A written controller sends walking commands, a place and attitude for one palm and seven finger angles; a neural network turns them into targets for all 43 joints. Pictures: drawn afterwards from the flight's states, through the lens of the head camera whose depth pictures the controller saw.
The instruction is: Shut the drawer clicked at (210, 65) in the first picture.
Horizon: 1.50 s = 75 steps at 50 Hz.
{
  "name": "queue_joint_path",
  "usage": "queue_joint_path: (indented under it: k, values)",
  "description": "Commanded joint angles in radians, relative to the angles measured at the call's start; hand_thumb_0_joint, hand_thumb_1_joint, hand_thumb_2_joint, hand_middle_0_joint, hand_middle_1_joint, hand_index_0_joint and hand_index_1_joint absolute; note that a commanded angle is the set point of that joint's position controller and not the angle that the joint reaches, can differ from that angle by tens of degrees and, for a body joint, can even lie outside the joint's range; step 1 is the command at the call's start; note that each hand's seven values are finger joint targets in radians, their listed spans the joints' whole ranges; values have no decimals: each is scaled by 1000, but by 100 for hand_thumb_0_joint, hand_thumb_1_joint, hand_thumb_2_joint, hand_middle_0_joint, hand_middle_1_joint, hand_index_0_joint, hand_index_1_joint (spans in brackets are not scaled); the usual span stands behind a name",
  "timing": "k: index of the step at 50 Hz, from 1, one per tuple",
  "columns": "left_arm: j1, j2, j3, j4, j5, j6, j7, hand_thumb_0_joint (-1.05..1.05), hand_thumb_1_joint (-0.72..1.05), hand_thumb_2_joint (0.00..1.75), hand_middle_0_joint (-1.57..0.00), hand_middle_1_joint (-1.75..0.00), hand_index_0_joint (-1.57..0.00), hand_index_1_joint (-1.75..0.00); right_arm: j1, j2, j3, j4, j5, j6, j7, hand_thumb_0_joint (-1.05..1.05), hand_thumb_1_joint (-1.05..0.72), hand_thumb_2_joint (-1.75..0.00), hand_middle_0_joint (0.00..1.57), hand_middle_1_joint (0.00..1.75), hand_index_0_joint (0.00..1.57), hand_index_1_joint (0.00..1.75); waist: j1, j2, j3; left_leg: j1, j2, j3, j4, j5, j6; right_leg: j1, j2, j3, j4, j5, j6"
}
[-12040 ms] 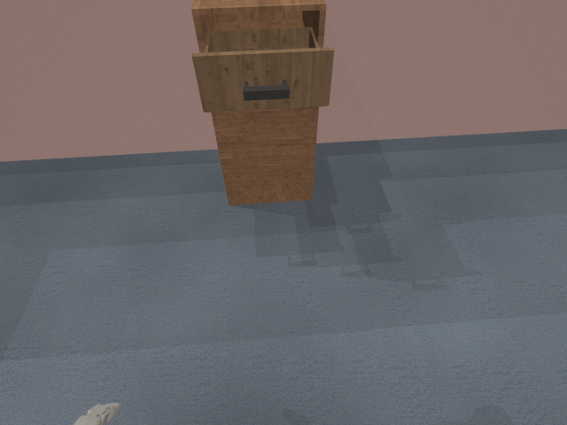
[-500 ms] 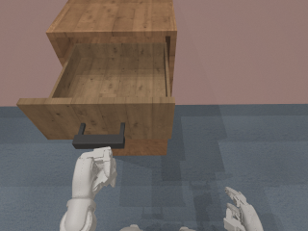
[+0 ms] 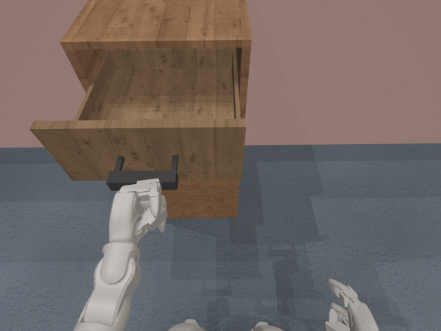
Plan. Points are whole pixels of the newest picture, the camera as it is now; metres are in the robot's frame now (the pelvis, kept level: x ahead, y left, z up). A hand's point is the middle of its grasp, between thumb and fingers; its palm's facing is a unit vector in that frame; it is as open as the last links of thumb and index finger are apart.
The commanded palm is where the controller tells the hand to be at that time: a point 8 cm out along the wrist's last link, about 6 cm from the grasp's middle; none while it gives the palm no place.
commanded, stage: push the drawer shut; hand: left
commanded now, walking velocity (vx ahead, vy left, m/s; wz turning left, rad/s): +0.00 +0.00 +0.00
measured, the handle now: (145, 170) +0.39 +0.15 +0.07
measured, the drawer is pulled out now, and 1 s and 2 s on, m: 0.24 0.11 0.00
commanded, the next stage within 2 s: none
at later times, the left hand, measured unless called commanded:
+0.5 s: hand (170, 174) +0.38 +0.11 +0.06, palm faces +0.02 -1.00 -0.03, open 3.1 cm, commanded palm +0.37 +0.16 +0.07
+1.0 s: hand (170, 150) +0.44 +0.11 +0.06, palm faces +0.03 -1.00 -0.02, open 3.1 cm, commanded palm +0.42 +0.17 +0.07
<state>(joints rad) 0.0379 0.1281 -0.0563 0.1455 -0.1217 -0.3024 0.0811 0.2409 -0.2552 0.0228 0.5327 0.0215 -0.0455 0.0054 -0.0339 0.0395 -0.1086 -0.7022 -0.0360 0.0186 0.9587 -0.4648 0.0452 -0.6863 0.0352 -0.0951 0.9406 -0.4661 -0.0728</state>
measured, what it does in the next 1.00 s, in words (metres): stands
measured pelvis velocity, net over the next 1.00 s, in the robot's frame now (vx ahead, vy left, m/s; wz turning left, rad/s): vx -0.01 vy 0.01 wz -0.03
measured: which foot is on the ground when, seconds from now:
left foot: down 0.00-1.00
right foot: down 0.00-1.00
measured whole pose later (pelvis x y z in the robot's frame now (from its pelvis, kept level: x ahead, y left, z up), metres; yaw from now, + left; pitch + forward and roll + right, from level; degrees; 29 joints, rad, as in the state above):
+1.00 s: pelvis -0.01 +0.01 +0.00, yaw -2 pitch +16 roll -1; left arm -0.60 0.19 0.17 0.85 -0.10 -0.41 0.06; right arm 0.34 -0.25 0.01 0.63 0.00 0.01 0.03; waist -0.10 0.03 -0.12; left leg -0.79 -0.02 0.05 0.95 -0.45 0.06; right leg -0.78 0.05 -0.07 0.93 -0.43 -0.06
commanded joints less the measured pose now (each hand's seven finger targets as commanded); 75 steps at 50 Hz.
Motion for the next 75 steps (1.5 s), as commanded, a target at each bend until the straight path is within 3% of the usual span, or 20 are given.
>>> queue_joint_path:
  k: [1,3,10,13,17,26,30,33,37,40,43,49,51,60,63,64,68,71,73,75]
  values:
    - [-335,37,6,-165,10,-67,5,0,90,90,-140,-160,-140,-160,-34,-110,-42,-125,0,-38,-6,0,-90,-90,20,30,20,30,-40,-46,-251,131,29,-57,-117,228,-10,124,-39,104,-152,264,54]
    - [-378,64,29,-131,14,-66,13,0,90,90,-140,-160,-140,-160,-26,-117,-45,-113,-1,-33,-9,0,-90,-90,20,30,20,30,-45,-74,-254,128,32,-61,-117,227,-7,121,-36,102,-152,257,56]
    - [-507,60,45,-31,15,-69,21,0,90,90,-140,-160,-140,-160,-14,-115,-46,-92,-1,-18,-8,0,-90,-90,20,30,20,30,-40,-60,-300,145,28,-56,-127,237,-10,139,-35,104,-154,272,54]
    - [-575,88,74,47,13,-68,23,0,90,90,-140,-160,-140,-160,-4,-121,-46,-76,1,-9,-9,0,-90,-90,20,30,20,30,-52,-77,-274,127,31,-58,-130,224,-9,127,-32,105,-160,259,55]
    - [-626,78,88,101,10,-84,21,0,90,90,-140,-160,-140,-160,14,-118,-51,-64,-1,-4,-4,0,-90,-90,20,30,20,30,-44,-41,-307,154,30,-56,-132,259,-15,130,-28,100,-151,296,50]
    - [-793,81,113,240,11,-116,19,0,90,90,-140,-160,-140,-160,64,-123,-59,-36,-7,6,7,0,-90,-90,20,30,20,30,-67,-59,-325,139,28,-53,-126,256,-11,111,-20,103,-149,299,53]
    - [-830,112,149,297,17,-126,20,0,90,90,-140,-160,-140,-160,90,-128,-63,-24,-11,13,11,0,-90,-90,20,30,20,30,-64,-41,-347,153,31,-57,-124,289,-14,102,-15,97,-136,319,49]
    - [-900,160,189,354,20,-133,20,0,90,90,-140,-160,-140,-160,106,-135,-63,-14,-12,16,8,0,-90,-90,20,30,20,30,-80,-86,-328,106,30,-54,-122,255,-9,107,-13,106,-144,302,55]
    - [-937,139,186,374,19,-150,13,0,90,90,-140,-160,-140,-160,127,-130,-67,-8,-16,16,15,0,-90,-90,20,30,20,30,-75,-28,-386,152,30,-51,-119,308,-14,109,-12,102,-132,344,49]
    - [-932,187,237,407,15,-155,8,0,90,90,-140,-160,-140,-160,144,-135,-69,-4,-18,22,18,0,-90,-90,20,30,20,30,-67,-29,-397,143,29,-47,-112,335,-14,126,-8,107,-129,375,49]
    - [-1003,196,237,461,16,-160,-4,0,90,90,-140,-160,-140,-160,162,-136,-66,4,-19,25,18,0,-90,-90,20,30,20,30,-88,-62,-353,102,28,-48,-116,294,-9,116,-6,110,-135,351,53]
    - [-1092,233,274,527,16,-180,-20,0,90,90,-140,-160,-140,-160,185,-137,-66,15,-22,29,18,0,-90,-90,20,30,20,30,-95,-33,-360,88,25,-42,-107,280,-7,107,-4,120,-135,347,53]
    - [-1092,245,288,541,16,-186,-25,0,90,90,-140,-160,-140,-160,193,-140,-67,13,-24,31,20,0,-90,-90,20,30,20,30,-90,-25,-389,99,25,-43,-104,292,-8,109,-3,117,-128,351,51]
    - [-1311,283,299,676,42,-216,-25,0,90,90,-140,-160,-140,-160,236,-151,-64,44,-34,39,21,0,-90,-90,20,30,20,30,-143,-5,-387,98,30,-65,-89,248,-8,8,1,106,-119,273,52]
    - [-1343,327,337,706,49,-229,-21,0,90,90,-140,-160,-140,-160,259,-158,-66,48,-41,40,22,0,-90,-90,20,30,20,30,-138,9,-434,108,30,-70,-79,272,-7,7,5,107,-106,284,50]
    - [-1370,298,306,714,55,-231,-23,0,90,90,-140,-160,-140,-160,258,-154,-65,50,-42,40,25,0,-90,-90,20,30,20,30,-149,29,-440,123,31,-73,-77,275,-8,-11,5,104,-105,281,51]
    - [-1403,340,347,776,61,-230,-17,0,90,90,-140,-160,-140,-160,285,-164,-66,56,-50,46,28,0,-90,-90,20,30,20,30,-162,-8,-435,88,31,-72,-62,278,-1,-16,10,107,-105,288,53]
    - [-1432,333,337,781,70,-235,-18,0,90,90,-140,-160,-140,-160,295,-161,-66,57,-52,49,32,0,-90,-90,20,30,20,30,-164,27,-461,102,32,-73,-59,291,-4,-22,9,105,-101,294,52]
    - [-1445,377,366,792,77,-242,-15,0,90,90,-140,-160,-140,-160,313,-169,-65,61,-58,54,33,0,-90,-90,20,30,20,30,-162,43,-471,111,36,-82,-60,311,-8,-33,12,100,-91,296,48]
    - [-1450,371,363,827,80,-233,-14,0,90,90,-140,-160,-140,-160,321,-170,-64,62,-58,58,37,0,-90,-90,20,30,20,30,-171,25,-449,90,37,-80,-56,303,-5,-41,14,98,-96,291,50]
